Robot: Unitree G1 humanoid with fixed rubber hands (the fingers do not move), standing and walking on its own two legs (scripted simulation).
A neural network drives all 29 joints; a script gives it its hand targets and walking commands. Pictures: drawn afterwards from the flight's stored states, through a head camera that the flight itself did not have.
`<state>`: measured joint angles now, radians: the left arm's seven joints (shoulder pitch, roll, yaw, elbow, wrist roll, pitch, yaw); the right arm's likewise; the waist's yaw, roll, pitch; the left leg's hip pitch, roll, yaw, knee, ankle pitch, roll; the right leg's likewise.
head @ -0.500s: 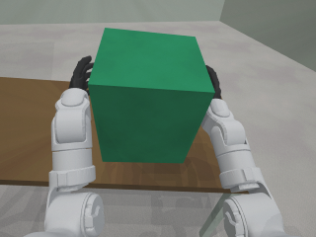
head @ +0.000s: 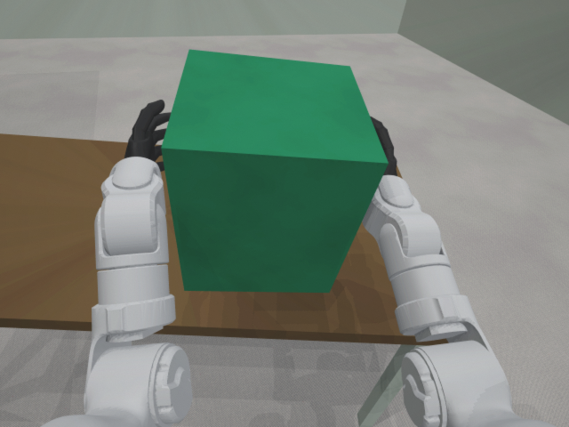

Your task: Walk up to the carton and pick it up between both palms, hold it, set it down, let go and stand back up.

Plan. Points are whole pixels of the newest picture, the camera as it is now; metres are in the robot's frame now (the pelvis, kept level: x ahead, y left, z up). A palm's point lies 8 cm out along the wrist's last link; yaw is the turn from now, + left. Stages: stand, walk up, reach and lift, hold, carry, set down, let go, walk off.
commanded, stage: hold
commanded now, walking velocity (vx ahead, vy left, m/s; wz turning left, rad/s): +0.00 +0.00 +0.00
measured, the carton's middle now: (265, 181) +0.38 +0.01 +0.19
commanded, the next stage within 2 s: none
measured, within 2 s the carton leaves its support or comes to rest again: neither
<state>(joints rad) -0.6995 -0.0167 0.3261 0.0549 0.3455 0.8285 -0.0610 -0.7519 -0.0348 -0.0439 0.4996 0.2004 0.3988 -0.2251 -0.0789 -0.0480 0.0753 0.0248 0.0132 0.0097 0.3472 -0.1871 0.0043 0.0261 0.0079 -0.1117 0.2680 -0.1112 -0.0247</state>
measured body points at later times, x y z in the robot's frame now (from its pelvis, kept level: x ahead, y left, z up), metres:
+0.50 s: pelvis +0.00 +0.00 +0.00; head -0.05 +0.02 +0.45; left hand +0.38 +0.16 +0.24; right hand +0.38 -0.14 +0.22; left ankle +0.02 +0.11 -0.75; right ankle +0.04 -0.10 -0.75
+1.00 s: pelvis +0.00 +0.01 +0.00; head -0.05 +0.03 +0.45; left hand +0.38 +0.17 +0.23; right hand +0.38 -0.14 +0.21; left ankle +0.02 +0.11 -0.75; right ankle +0.04 -0.10 -0.75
